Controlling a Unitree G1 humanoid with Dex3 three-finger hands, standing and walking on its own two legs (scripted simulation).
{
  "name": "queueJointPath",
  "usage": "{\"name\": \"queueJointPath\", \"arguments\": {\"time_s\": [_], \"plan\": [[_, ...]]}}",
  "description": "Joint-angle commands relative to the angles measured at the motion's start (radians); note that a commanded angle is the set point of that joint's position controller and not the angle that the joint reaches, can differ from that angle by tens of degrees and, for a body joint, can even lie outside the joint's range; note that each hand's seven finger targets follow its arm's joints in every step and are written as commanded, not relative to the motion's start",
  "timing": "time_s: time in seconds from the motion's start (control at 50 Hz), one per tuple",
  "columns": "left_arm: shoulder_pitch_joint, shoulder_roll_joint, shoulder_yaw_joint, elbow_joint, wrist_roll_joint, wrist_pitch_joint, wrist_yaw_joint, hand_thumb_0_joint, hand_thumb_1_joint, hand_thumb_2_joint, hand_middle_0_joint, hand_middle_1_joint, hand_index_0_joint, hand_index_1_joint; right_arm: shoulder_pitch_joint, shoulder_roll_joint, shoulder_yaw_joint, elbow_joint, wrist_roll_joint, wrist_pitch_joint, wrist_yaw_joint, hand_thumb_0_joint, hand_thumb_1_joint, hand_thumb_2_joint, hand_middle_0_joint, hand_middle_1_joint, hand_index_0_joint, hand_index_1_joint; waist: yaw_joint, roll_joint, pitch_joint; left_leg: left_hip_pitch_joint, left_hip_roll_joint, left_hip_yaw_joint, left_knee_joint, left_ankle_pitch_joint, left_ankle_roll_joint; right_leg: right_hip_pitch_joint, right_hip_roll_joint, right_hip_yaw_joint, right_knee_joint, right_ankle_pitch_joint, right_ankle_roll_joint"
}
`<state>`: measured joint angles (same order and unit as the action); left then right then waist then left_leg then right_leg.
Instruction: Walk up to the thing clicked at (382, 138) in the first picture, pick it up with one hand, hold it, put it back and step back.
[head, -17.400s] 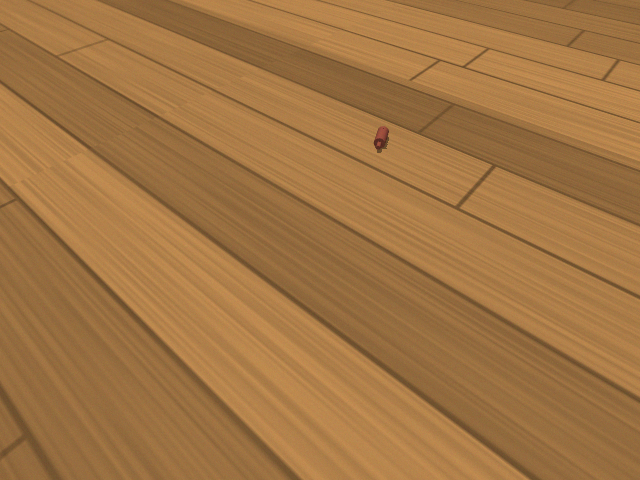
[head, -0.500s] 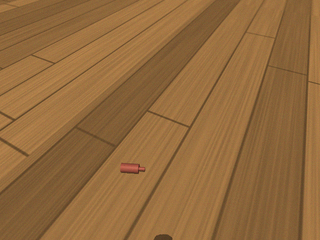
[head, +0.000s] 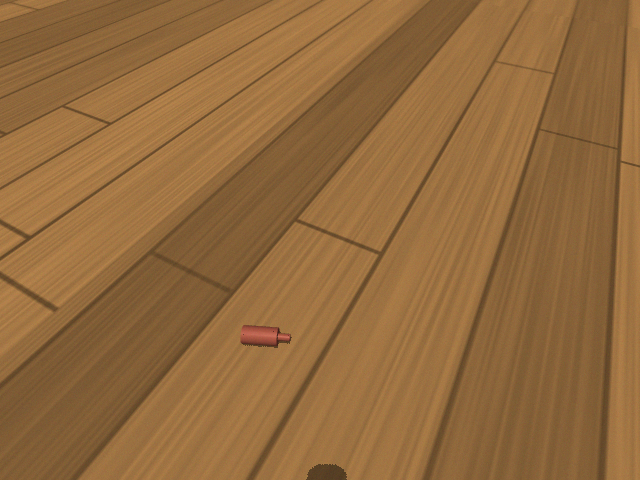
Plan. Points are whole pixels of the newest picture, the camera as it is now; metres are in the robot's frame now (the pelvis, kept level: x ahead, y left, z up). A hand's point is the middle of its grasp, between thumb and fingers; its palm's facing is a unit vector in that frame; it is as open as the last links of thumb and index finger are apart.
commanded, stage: walk up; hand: left
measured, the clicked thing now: (266, 335) +0.74 +0.19 -0.75
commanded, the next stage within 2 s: none
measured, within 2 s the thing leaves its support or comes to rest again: neither
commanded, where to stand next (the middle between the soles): +0.36 -0.02 m, yaw -1 degrees
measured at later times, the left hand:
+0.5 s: hand out of the picture +0.09 +0.26 -0.16, palm faces +0.00 -0.92 -0.40, open 7.3 cm
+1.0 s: hand (175, 413) +0.27 +0.23 -0.15, palm faces -0.02 -0.89 -0.46, open 7.3 cm
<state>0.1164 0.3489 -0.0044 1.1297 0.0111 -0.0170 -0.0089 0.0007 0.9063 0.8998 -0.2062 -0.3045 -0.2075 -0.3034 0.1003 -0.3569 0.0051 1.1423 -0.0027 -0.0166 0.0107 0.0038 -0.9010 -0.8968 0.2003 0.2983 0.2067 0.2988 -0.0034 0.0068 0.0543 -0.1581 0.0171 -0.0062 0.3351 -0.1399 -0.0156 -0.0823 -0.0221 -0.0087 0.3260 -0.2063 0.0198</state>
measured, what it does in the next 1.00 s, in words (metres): walks ahead: left foot, then right foot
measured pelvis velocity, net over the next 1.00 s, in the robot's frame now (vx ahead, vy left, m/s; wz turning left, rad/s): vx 0.22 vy -0.04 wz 0.00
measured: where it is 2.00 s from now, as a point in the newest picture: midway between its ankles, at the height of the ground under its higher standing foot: outside the picture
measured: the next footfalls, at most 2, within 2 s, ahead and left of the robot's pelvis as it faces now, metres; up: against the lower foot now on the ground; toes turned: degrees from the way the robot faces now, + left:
left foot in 0.52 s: +0.30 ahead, +0.09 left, +0.00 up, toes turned +3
right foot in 0.88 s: +0.33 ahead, -0.16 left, +0.00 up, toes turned -3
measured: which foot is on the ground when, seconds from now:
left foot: down 0.00-0.22, up 0.24-0.50, down 0.52-0.90, up 0.92-1.00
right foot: down 0.00-0.56, up 0.58-0.86, down 0.88-1.00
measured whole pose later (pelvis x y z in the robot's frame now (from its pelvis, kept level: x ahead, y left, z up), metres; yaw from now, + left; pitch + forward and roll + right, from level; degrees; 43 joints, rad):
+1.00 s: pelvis +0.22 -0.04 -0.03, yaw +0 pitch -3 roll +1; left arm 0.28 0.37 0.04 0.88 0.04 -0.05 0.01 0.00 0.91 0.90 -0.21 -0.30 -0.21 -0.30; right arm 0.24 -0.40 -0.05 0.87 0.01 0.05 0.02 0.01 -0.90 -0.90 0.20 0.30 0.21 0.30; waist 0.02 0.06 0.09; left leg -0.40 -0.04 -0.07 0.95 -0.48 0.01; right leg -0.37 -0.04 -0.04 0.68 -0.26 -0.02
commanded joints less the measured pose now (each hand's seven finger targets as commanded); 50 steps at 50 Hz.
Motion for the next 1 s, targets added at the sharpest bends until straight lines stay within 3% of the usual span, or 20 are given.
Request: {"name": "queueJointPath", "arguments": {"time_s": [0.0,0.06,0.12,0.18,0.22,0.24,0.3,0.42,0.48,0.5,0.54,0.56,0.6,0.68,0.76,0.82,0.84,0.88,0.9,0.98], "plan": [[0.047,0.277,0.095,-0.093,0.020,-0.021,-0.013,0.000,0.900,0.900,-0.200,-0.300,-0.200,-0.300,0.054,-0.283,-0.101,-0.100,-0.029,-0.024,0.012,0.000,-0.900,-0.900,0.200,0.300,0.200,0.300,0.002,0.011,-0.093,-0.012,0.083,-0.131,0.004,-0.546,0.106,-0.073,-0.058,0.095,0.043,-0.460,-0.100],[0.015,0.231,0.101,-0.149,0.026,-0.025,-0.024,0.000,0.900,0.900,-0.200,-0.300,-0.200,-0.300,0.072,-0.272,-0.117,-0.141,-0.032,-0.032,0.018,0.000,-0.900,-0.900,0.200,0.300,0.200,0.300,-0.010,0.069,0.078,-0.024,0.162,-0.261,-0.056,-0.502,0.154,-0.279,-0.032,0.060,0.169,-0.325,-0.096],[0.038,0.217,0.101,-0.179,0.024,-0.035,-0.026,0.000,0.900,0.900,-0.200,-0.300,-0.200,-0.300,0.090,-0.316,-0.146,-0.189,-0.031,-0.035,0.022,0.000,-0.900,-0.900,0.200,0.300,0.200,0.300,-0.022,0.131,0.029,0.070,0.277,-0.371,-0.113,-0.438,0.249,-0.338,-0.022,0.008,0.268,-0.244,-0.062],[0.226,0.234,0.126,-0.148,0.024,-0.051,-0.029,0.000,0.900,0.900,-0.200,-0.300,-0.200,-0.300,-0.042,-0.267,-0.131,-0.264,-0.029,-0.015,0.036,0.000,-0.900,-0.900,0.200,0.300,0.200,0.300,0.100,0.110,0.009,-0.226,0.150,-0.172,0.061,-0.450,0.156,0.072,-0.008,0.026,0.034,-0.218,-0.089],[0.302,0.401,0.166,-0.163,0.040,-0.071,-0.011,0.000,0.900,0.900,-0.200,-0.300,-0.200,-0.300,-0.089,-0.173,-0.101,-0.326,-0.023,-0.016,0.027,0.000,-0.900,-0.900,0.200,0.300,0.200,0.300,0.131,-0.212,0.112,-0.648,-0.074,-0.018,0.569,-0.385,0.042,0.237,-0.331,0.565,-0.185,-0.265,-0.208],[0.251,0.391,0.161,-0.199,0.027,-0.072,-0.007,0.000,0.900,0.900,-0.200,-0.300,-0.200,-0.300,-0.052,-0.217,-0.107,-0.306,-0.025,-0.024,0.016,0.000,-0.900,-0.900,0.200,0.300,0.200,0.300,0.102,-0.088,0.153,-0.643,-0.014,-0.112,0.621,-0.359,0.040,0.197,-0.396,0.559,-0.141,-0.006,-0.269],[0.207,0.300,0.140,-0.236,0.004,-0.069,0.005,0.000,0.900,0.900,-0.200,-0.300,-0.200,-0.300,0.036,-0.218,-0.111,-0.293,-0.010,-0.032,0.024,0.000,-0.900,-0.900,0.200,0.300,0.200,0.300,0.035,-0.106,0.057,-0.542,0.009,-0.101,0.578,-0.284,0.039,0.269,-0.248,0.224,-0.032,0.520,-0.220],[0.217,0.293,0.129,-0.310,0.005,-0.060,0.001,0.000,0.900,0.900,-0.200,-0.300,-0.200,-0.300,0.019,-0.178,-0.114,-0.360,-0.016,-0.023,0.055,0.000,-0.900,-0.900,0.200,0.300,0.200,0.300,0.052,-0.166,0.024,-0.246,0.000,0.061,0.274,-0.042,0.053,0.078,-0.155,0.037,0.025,0.467,-0.170],[0.215,0.296,0.119,-0.333,-0.012,-0.058,0.003,0.000,0.900,0.900,-0.200,-0.300,-0.200,-0.300,0.187,-0.199,-0.146,-0.330,-0.023,-0.029,0.045,0.000,-0.900,-0.900,0.200,0.300,0.200,0.300,-0.046,-0.079,-0.056,0.077,-0.037,0.099,0.185,0.062,0.096,-0.067,-0.150,0.011,0.271,0.502,-0.153],[0.245,0.265,0.105,-0.347,-0.015,-0.056,0.005,0.000,0.900,0.900,-0.200,-0.300,-0.200,-0.300,0.295,-0.244,-0.168,-0.315,-0.035,-0.032,0.037,0.000,-0.900,-0.900,0.200,0.300,0.200,0.300,-0.091,0.003,-0.126,0.239,-0.021,0.049,0.182,0.013,0.134,-0.155,-0.108,-0.001,0.467,0.447,-0.125],[0.366,0.228,0.102,-0.354,-0.031,-0.047,0.011,0.000,0.900,0.900,-0.200,-0.300,-0.200,-0.300,0.351,-0.373,-0.197,-0.356,-0.030,-0.041,0.025,0.000,-0.900,-0.900,0.200,0.300,0.200,0.300,-0.096,0.204,-0.246,0.344,0.385,-0.661,-0.030,-0.253,0.323,-0.434,0.136,0.078,0.935,-0.368,-0.080],[0.326,0.299,0.104,-0.339,-0.023,-0.043,0.016,0.000,0.900,0.900,-0.200,-0.300,-0.200,-0.300,0.298,-0.363,-0.202,-0.371,0.012,-0.042,0.024,0.000,-0.900,-0.900,0.200,0.300,0.200,0.300,-0.079,0.082,-0.194,0.207,0.400,-0.659,-0.097,-0.386,0.335,-0.408,0.060,0.169,1.000,-0.345,-0.096],[0.361,0.299,0.104,-0.319,-0.020,-0.044,0.005,0.000,0.900,0.900,-0.200,-0.300,-0.200,-0.300,0.163,-0.297,-0.162,-0.407,0.007,-0.039,0.021,0.000,-0.900,-0.900,0.200,0.300,0.200,0.300,-0.002,0.070,0.001,-0.008,0.326,-0.429,-0.123,-0.429,0.258,-0.417,-0.005,0.157,0.919,-0.249,-0.086],[0.394,0.249,0.107,-0.285,-0.002,-0.044,-0.019,0.000,0.900,0.900,-0.200,-0.300,-0.200,-0.300,0.137,-0.249,-0.142,-0.419,-0.018,-0.050,0.028,0.000,-0.900,-0.900,0.200,0.300,0.200,0.300,0.018,0.118,0.037,-0.186,0.208,-0.147,-0.108,-0.241,0.229,-0.281,-0.045,0.039,0.598,-0.211,-0.040],[0.351,0.209,0.107,-0.288,0.012,-0.046,0.001,0.000,0.900,0.900,-0.200,-0.300,-0.200,-0.300,0.124,-0.247,-0.126,-0.418,-0.020,-0.031,0.022,0.000,-0.900,-0.900,0.200,0.300,0.200,0.300,0.010,0.159,0.001,-0.234,0.217,-0.126,-0.017,-0.164,0.230,-0.202,-0.018,-0.027,0.394,-0.111,-0.026],[0.359,0.218,0.118,-0.268,0.017,-0.050,0.020,0.000,0.900,0.900,-0.200,-0.300,-0.200,-0.300,0.060,-0.203,-0.106,-0.435,-0.005,-0.001,0.019,0.000,-0.900,-0.900,0.200,0.300,0.200,0.300,0.057,0.093,-0.051,-0.339,0.163,-0.077,0.153,-0.232,0.155,-0.035,0.001,-0.026,0.279,0.015,-0.048],[0.334,0.238,0.125,-0.278,0.020,-0.054,0.026,0.000,0.900,0.900,-0.200,-0.300,-0.200,-0.300,0.058,-0.165,-0.091,-0.433,-0.002,0.007,0.015,0.000,-0.900,-0.900,0.200,0.300,0.200,0.300,0.062,0.043,-0.038,-0.395,0.122,-0.052,0.217,-0.308,0.117,-0.015,-0.031,0.028,0.226,-0.014,-0.064],[0.225,0.376,0.138,-0.328,0.026,-0.065,0.039,0.000,0.900,0.900,-0.200,-0.300,-0.200,-0.300,0.116,-0.143,-0.082,-0.417,-0.001,0.030,0.007,0.000,-0.900,-0.900,0.200,0.300,0.200,0.300,0.035,-0.206,0.030,-0.332,-0.050,-0.036,0.587,-0.433,0.032,-0.314,-0.403,0.572,-0.117,-0.259,-0.232],[0.174,0.386,0.137,-0.332,0.025,-0.061,0.041,0.000,0.900,0.900,-0.200,-0.300,-0.200,-0.300,0.121,-0.217,-0.108,-0.392,-0.002,0.043,0.003,0.000,-0.900,-0.900,0.200,0.300,0.200,0.300,0.027,-0.152,0.059,-0.280,-0.017,-0.110,0.696,-0.426,0.029,-0.371,-0.403,0.564,-0.080,-0.253,-0.292],[0.109,0.325,0.129,-0.335,0.024,-0.051,0.041,0.000,0.900,0.900,-0.200,-0.300,-0.200,-0.300,0.201,-0.226,-0.113,-0.321,0.010,0.039,-0.007,0.000,-0.900,-0.900,0.200,0.300,0.200,0.300,0.006,-0.198,-0.046,-0.290,-0.028,-0.114,0.708,-0.365,0.022,-0.205,-0.273,0.296,0.042,-0.010,-0.226]]}}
